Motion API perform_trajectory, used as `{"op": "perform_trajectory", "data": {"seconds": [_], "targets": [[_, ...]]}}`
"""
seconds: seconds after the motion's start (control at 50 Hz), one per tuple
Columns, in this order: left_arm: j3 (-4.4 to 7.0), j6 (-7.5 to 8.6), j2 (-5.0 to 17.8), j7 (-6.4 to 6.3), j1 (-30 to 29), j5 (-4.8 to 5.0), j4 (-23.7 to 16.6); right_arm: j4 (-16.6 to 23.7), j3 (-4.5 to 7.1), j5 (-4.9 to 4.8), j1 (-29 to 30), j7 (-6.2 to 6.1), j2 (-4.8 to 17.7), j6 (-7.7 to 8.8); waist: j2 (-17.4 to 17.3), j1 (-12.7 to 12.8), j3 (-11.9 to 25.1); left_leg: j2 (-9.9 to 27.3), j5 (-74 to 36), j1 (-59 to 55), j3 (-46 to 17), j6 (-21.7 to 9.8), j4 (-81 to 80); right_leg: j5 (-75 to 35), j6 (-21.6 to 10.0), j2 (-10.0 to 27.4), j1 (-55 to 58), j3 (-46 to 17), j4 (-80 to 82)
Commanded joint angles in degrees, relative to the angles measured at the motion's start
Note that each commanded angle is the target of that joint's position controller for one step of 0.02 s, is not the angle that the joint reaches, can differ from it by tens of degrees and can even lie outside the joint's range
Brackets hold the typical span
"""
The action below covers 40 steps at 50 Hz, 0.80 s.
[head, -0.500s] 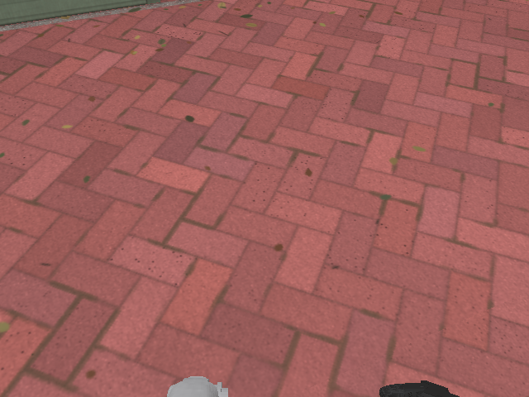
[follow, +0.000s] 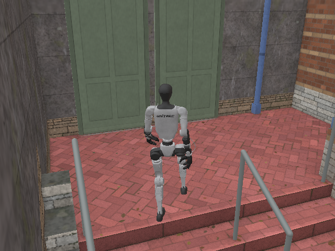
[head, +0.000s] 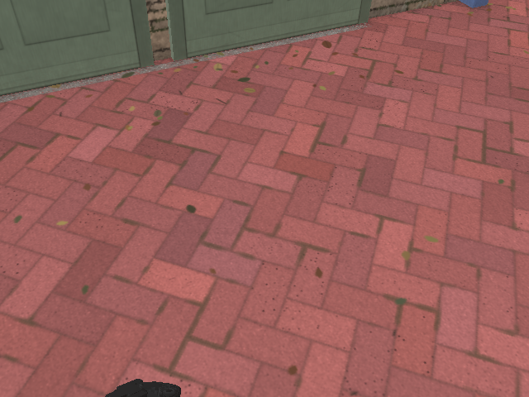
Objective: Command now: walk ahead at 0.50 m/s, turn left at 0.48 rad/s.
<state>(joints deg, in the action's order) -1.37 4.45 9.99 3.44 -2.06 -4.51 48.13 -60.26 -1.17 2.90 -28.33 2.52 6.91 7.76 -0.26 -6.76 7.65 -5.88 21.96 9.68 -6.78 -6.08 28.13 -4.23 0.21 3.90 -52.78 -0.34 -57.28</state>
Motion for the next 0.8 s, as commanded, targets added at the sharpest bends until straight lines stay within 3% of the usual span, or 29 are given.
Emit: {"op": "perform_trajectory", "data": {"seconds": [0.02, 0.08, 0.12, 0.14, 0.16, 0.18, 0.2, 0.22, 0.24, 0.26, 0.28, 0.3, 0.34, 0.38, 0.42, 0.48, 0.5, 0.52, 0.56, 0.58, 0.62, 0.66, 0.68, 0.7, 0.72, 0.74, 0.76, 0.78, 0.8], "targets": [[1.35, 0.22, 2.59, 0.35, -14.66, 0.68, -7.83, 0.2, 2.01, -1.02, -5.65, 0.86, 7.46, 0.08, -5.49, 0.04, -8.6, 12.81, -27.35, 1.87, -12.89, -8.71, -10.06, 0.27, 1.07, -2.06, 8.9, 3.45, 13.6], [2.59, 0.06, 3.67, -0.78, -17.82, 2.11, -9.98, -0.04, 3.54, -0.91, -5.22, 0.91, 9.22, -0.32, -6.14, 1.44, -9.5, 15.15, -36.79, -6.12, -15.63, -7.75, -7.61, 5.86, 0.45, -3.46, 13.03, 3.25, 24.2], [3.78, 0.6, 5.2, -1.9, -14.08, 3.41, -9.32, 0.94, 4.8, -0.03, -1.32, 1.1, 11.34, -0.69, -6.29, 4.81, -7.29, 15.46, -53.09, -5.29, -15.21, -6.12, -4.69, 5.05, -1.67, -5.12, 25.97, 4.44, 29.05], [5.09, 1.5, 7.28, -2.74, -7.01, 4.93, -7.52, 1.32, 5.25, 0.39, -0.28, 1.21, 11.41, -0.6, -5.57, 7.47, -2.92, 13.36, -60.16, -3.49, -12.87, -3.14, 0.53, 0.99, -4.42, -4.61, 38.04, 4.47, 28.43], [5.63, 2.35, 8.57, -3.54, 4.66, 4.76, -4.74, 2.58, 4.11, 0.78, -0.07, 1.3, 7.29, -0.12, -0.29, 11.02, 8.74, 9.06, -55.17, 3.01, -10.54, 0.04, 14.02, -7.06, -11.07, 1.64, 58.8, -0.2, 23.59], [5.58, 2.96, 10.13, -3.51, 16.35, 3.31, -2.47, 3.7, 1.88, 1.42, -9.06, 0.7, -0.36, 0.82, 14.52, 9.98, 23.82, -0.26, -20.97, 24.86, -5.64, 6.17, 31.85, -19.06, -26.92, 16.75, 89.76, -20.39, 24.3], [5.52, 2.46, 7.31, -3.76, 25.81, 1.48, 1.51, 3.55, 2.55, -0.33, -1.71, 1.22, 2.71, 0.53, 14.46, 15.18, 18.95, -1.42, 9.15, 36.67, -1.75, 6.39, 47.42, -1.55, -26.65, 23.58, 86.86, -35.26, 36.38], [6.63, 2.56, 7.94, -4.91, 21.75, 0.88, 1.88, 4.64, 4.22, -1.19, 5.81, 1.46, 5.93, -0.35, 5.56, 14.76, 1.81, 4.13, 1.72, 41.33, -1.69, 3.85, 55.0, 14.75, -19.17, 21.72, 69.38, -29.29, 40.38], [6.17, 2.32, 5.95, -5.55, 15.62, 1.79, 1.42, 4.03, 4.56, -1.01, 7.38, 0.55, 6.27, -0.82, 3.37, 11.43, -5.52, 8.1, -5.04, 39.23, -0.67, 2.49, 53.18, 19.5, -15.4, 19.47, 54.62, -21.23, 43.66], [4.75, 2.0, 0.77, -5.52, 11.77, 2.36, 0.6, 2.84, 4.79, 0.47, 5.62, -0.07, 5.65, -1.16, 3.01, 8.05, -3.54, 10.24, -8.94, 33.38, -1.2, 1.53, 48.36, 12.42, -13.92, 17.09, 49.25, -14.64, 45.75], [4.13, 1.87, -2.45, -5.17, 10.56, 2.69, 0.49, 3.6, 4.52, 1.58, 7.61, 0.23, 3.92, -1.46, 3.43, 7.32, -3.99, 11.0, -9.29, 30.95, -0.44, 1.23, 46.77, 7.9, -13.21, 15.49, 46.66, -10.05, 47.03], [4.26, 1.88, -2.69, -5.3, 9.4, 2.57, 0.53, 4.32, 4.13, 1.8, 9.56, 0.83, 1.43, -1.88, 4.11, 6.41, -3.36, 11.37, -7.6, 30.11, 0.67, 1.21, 45.84, 5.83, -12.98, 14.15, 45.5, -6.76, 47.89], [5.3, 2.44, -0.78, -5.62, 10.29, 1.6, 1.34, 5.69, 3.45, 0.65, 12.86, 1.53, -0.58, -2.19, 3.37, 6.5, -4.08, 12.29, -8.29, 32.45, 1.41, 1.46, 43.35, 3.8, -13.68, 13.03, 44.88, -1.05, 50.36], [5.09, 2.98, -0.47, -4.63, 12.35, 0.67, 2.99, 6.81, 3.45, 0.1, 16.81, 2.67, 0.07, -2.06, 2.39, 6.02, -6.3, 13.23, -15.17, 33.89, 2.78, 0.96, 35.51, -0.76, -13.82, 11.9, 43.78, 4.87, 52.04], [5.03, 3.45, 0.14, -3.52, 13.4, 0.24, 3.91, 7.24, 3.3, 0.35, 19.59, 3.3, 0.89, -2.48, 2.17, 5.35, -7.42, 13.53, -20.75, 29.47, 4.83, 0.78, 25.13, -6.49, -13.21, 10.89, 41.52, 10.08, 52.59], [4.91, 4.25, 2.56, -2.77, 17.53, -0.43, 6.09, 8.76, 3.22, 0.59, 22.87, 3.32, 2.31, -3.6, 2.96, 4.96, -8.77, 12.74, -24.15, 28.45, 4.68, 0.21, 19.03, -15.27, -13.2, 12.58, 45.52, 12.05, 52.12], [7.95, 2.6, 12.99, -4.57, 17.81, 5.69, 5.99, 12.41, 4.67, -7.13, 27.83, 0.21, 6.36, -4.38, 1.48, 5.55, -11.36, 12.78, -23.16, 29.9, 5.14, 1.47, 19.55, -4.91, -8.14, 11.77, 45.1, 13.33, 50.31], [7.98, 1.97, 12.75, -5.4, 18.79, 6.47, 6.12, 13.78, 4.44, -7.29, 30.23, -0.77, 6.88, -4.83, 1.31, 5.95, -11.51, 13.05, -22.91, 31.53, 4.64, 1.72, 17.45, -0.52, -7.39, 12.85, 47.34, 12.7, 50.56], [7.93, 1.1, 10.4, -6.06, 20.85, 5.52, 6.66, 15.49, 4.85, -5.57, 32.96, -1.22, 7.07, -5.71, 2.13, 6.98, -12.79, 12.64, -20.24, 32.88, 6.33, 1.58, 14.22, 0.1, -6.64, 13.75, 51.82, 13.17, 48.79], [8.18, 0.78, 10.14, -6.1, 21.26, 5.4, 6.58, 16.32, 5.09, -5.28, 33.97, -1.02, 7.23, -6.08, 2.84, 7.27, -12.63, 11.98, -17.48, 32.06, 7.78, 1.13, 13.02, -2.34, -6.25, 13.67, 53.67, 13.85, 46.81], [8.65, 0.37, 10.98, -6.06, 21.76, 5.58, 6.37, 17.37, 5.67, -4.55, 32.4, -0.53, 7.47, -6.52, 4.14, 5.94, -10.52, 8.55, -10.65, 25.77, 12.15, -0.37, 11.98, -19.78, -6.03, 14.05, 55.35, 15.07, 39.15], [8.96, -0.41, 12.49, -6.08, 20.41, 6.26, 5.4, 15.42, 7.73, -4.46, 21.95, -0.25, 10.56, -6.47, 4.09, 0.33, -4.88, 2.6, -10.83, 9.99, 16.01, -3.11, 5.97, -33.75, -4.4, 11.53, 53.24, 17.58, 21.35], [8.61, -0.39, 11.96, -6.27, 20.28, 5.66, 4.19, 13.07, 10.11, -4.33, 11.94, -1.06, 15.75, -6.59, 1.73, -3.26, 0.67, 4.0, -14.16, -8.22, 9.39, -5.94, 4.5, -24.44, -1.75, 9.17, 40.93, 17.36, 5.81], [6.27, 1.02, 5.18, -5.42, 21.99, 3.44, -0.03, 12.53, 11.47, -4.57, 8.52, -1.93, 23.44, -6.31, -13.33, 0.68, 4.33, 19.37, -11.87, -28.91, -20.15, -15.6, 0.54, 24.21, 2.69, -0.58, 12.79, 15.07, -17.6], [5.96, 3.94, 6.02, -4.36, 18.59, 5.26, -1.79, 13.92, 10.5, -3.53, 5.57, -2.27, 22.0, -5.92, -11.47, -0.52, 13.54, 25.08, -9.79, -33.8, -39.41, -19.73, -10.22, 36.33, 2.54, -5.49, 5.44, 0.39, -27.72], [6.59, 5.39, 8.0, -3.96, 12.93, 7.4, -3.69, 13.93, 9.46, -2.49, 6.4, -2.43, 18.33, -5.47, -8.22, -0.93, 9.16, 22.88, -13.61, -32.07, -32.01, -16.22, -10.48, 31.42, 1.16, -2.57, -0.23, -2.94, -28.25], [6.23, 5.91, 7.74, -4.31, 12.24, 6.95, -3.86, 14.9, 8.8, -3.05, 10.42, -2.6, 15.75, -5.14, -5.01, 1.31, 5.84, 20.98, -17.75, -24.19, -24.21, -13.83, -9.48, 26.48, 0.18, 0.19, 1.55, -3.4, -23.77], [6.58, 5.74, 8.5, -4.94, 11.97, 5.45, -3.66, 16.43, 8.19, -3.48, 15.7, -2.59, 14.01, -4.87, -1.76, 4.17, 2.67, 19.28, -22.06, -14.6, -19.11, -12.33, -10.02, 23.92, 0.36, 2.13, 5.74, -3.35, -19.63], [7.27, 4.89, 9.8, -5.21, 12.58, 4.76, -3.96, 17.49, 7.62, -3.33, 18.94, -2.57, 12.57, -4.41, -1.03, 6.66, 1.0, 18.06, -24.46, -6.74, -15.8, -11.58, -11.23, 22.79, 0.56, 3.68, 10.7, -3.87, -16.18]]}}
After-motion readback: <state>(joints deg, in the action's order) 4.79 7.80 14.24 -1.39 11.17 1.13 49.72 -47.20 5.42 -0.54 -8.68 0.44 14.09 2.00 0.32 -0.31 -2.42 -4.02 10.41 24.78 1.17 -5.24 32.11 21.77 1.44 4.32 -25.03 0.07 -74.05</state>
